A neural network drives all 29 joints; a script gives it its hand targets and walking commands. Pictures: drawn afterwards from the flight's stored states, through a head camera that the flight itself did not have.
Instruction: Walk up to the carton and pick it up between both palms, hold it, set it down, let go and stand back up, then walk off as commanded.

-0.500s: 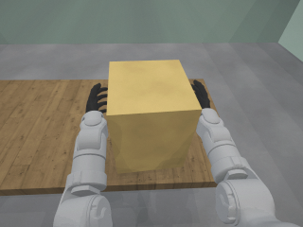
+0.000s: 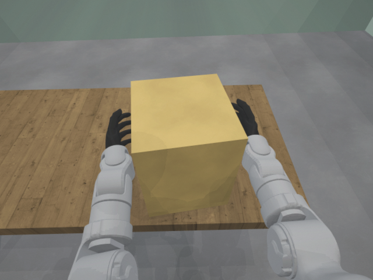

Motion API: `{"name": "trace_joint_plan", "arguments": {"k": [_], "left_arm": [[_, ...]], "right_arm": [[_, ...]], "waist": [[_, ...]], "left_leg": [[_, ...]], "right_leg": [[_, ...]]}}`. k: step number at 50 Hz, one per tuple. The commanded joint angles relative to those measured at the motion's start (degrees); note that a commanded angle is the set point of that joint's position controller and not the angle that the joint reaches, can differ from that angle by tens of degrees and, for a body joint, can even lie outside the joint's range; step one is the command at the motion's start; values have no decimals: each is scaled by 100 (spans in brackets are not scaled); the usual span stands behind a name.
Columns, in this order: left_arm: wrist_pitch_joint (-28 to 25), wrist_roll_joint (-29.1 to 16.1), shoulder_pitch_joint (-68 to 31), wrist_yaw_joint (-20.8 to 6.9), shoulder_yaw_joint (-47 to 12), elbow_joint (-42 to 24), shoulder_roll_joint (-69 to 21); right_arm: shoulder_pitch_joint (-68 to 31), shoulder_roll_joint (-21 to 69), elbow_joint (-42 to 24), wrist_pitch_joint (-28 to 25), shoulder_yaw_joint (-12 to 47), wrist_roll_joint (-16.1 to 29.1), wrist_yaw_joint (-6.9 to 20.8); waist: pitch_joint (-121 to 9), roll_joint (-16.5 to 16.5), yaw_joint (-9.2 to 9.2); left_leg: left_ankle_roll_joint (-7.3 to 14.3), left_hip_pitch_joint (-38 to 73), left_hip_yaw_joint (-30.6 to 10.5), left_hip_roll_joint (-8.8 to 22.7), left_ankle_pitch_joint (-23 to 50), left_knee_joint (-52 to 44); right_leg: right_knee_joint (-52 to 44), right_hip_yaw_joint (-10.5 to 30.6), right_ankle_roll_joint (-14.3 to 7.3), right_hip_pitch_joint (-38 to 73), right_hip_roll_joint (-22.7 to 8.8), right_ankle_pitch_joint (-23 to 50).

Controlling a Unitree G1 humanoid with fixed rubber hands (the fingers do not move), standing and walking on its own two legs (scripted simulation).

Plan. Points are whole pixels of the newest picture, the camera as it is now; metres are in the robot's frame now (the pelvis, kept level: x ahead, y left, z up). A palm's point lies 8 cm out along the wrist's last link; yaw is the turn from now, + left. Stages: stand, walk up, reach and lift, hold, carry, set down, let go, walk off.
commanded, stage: set down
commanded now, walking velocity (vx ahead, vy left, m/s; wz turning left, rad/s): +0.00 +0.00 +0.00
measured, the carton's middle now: (182, 146) +0.42 +0.04 +0.05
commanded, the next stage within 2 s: none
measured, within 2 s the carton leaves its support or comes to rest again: rests again in 0.56 s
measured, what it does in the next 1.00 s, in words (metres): stands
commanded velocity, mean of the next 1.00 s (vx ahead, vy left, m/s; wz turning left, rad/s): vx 0.00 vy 0.00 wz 0.00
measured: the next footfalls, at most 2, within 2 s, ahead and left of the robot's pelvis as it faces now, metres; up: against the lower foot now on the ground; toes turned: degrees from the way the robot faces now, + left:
none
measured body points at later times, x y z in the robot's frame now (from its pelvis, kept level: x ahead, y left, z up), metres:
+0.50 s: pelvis +0.00 -0.01 +0.00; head +0.05 -0.02 +0.44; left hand +0.39 +0.18 +0.06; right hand +0.44 -0.11 +0.06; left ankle -0.05 +0.12 -0.75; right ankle +0.02 -0.10 -0.75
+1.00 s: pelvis +0.00 -0.01 +0.00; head +0.06 -0.02 +0.44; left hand +0.39 +0.18 +0.05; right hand +0.45 -0.11 +0.05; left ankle -0.05 +0.12 -0.75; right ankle +0.02 -0.10 -0.75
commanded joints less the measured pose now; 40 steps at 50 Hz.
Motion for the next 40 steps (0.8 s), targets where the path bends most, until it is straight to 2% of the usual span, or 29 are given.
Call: {"name": "trace_joint_plan", "arguments": {"k": [1, 10, 11, 12, 13, 20, 29, 40], "left_arm": [[-680, -258, -4125, -220, -2419, -304, -3090], [-1069, -197, -4334, -249, -2153, -52, -3067], [-1133, -195, -4334, -242, -2133, -39, -3066], [-1180, -204, -4432, -233, -2145, 18, -3088], [-1229, -177, -4423, -228, -2083, 53, -3068], [-1406, -42, -4508, -216, -1907, 398, -3045], [-1673, -64, -4437, -209, -1853, 624, -3124], [-1864, 141, -4253, -279, -1616, 911, -3043]], "right_arm": [[-3918, 2890, -1099, -615, 1420, -339, 784], [-4005, 3070, -1004, -794, 1245, -614, 860], [-4037, 3095, -1020, -828, 1267, -612, 879], [-4044, 3142, -955, -839, 1205, -661, 886], [-4076, 3136, -931, -872, 1207, -663, 903], [-4002, 3041, -325, -934, 786, -886, 1002], [-4059, 3118, -178, -1161, 661, -1047, 1054], [-3839, 2982, 130, -1287, 402, -1362, 1083]], "waist": [[-3951, -436, 807], [-4492, -561, 888], [-4573, -606, 942], [-4643, -577, 908], [-4662, -607, 959], [-4425, -491, 987], [-4656, -456, 1022], [-4442, -529, 1023]], "left_leg": [[-339, 405, 198, 82, 4173, 272], [-261, -354, 299, -7, 3503, 161], [-249, -421, 307, -11, 3461, 165], [-248, -476, 314, -11, 3415, 169], [-248, -515, 322, -10, 3403, 168], [-259, -664, 374, 7, 3174, 122], [-301, -760, 401, 3, 3524, 270], [-296, -952, 463, -1, 3351, 188]], "right_leg": [[300, -422, -138, 1696, 60, 2258], [519, -321, -59, 2054, -41, 2527], [551, -316, -41, 2085, -51, 2587], [562, -310, -44, 2073, -58, 2540], [573, -312, -50, 2089, -52, 2557], [555, -322, -96, 1962, -60, 2203], [644, -327, -134, 1956, -45, 2522], [649, -351, -139, 2032, -54, 2475]]}}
